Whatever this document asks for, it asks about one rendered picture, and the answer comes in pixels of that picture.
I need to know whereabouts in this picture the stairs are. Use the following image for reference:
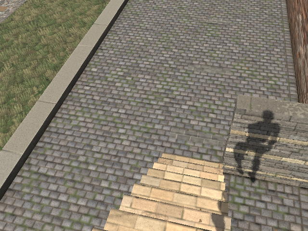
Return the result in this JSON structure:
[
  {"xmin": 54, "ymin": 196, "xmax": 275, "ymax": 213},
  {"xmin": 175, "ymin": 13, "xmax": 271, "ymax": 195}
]
[{"xmin": 91, "ymin": 152, "xmax": 231, "ymax": 231}]

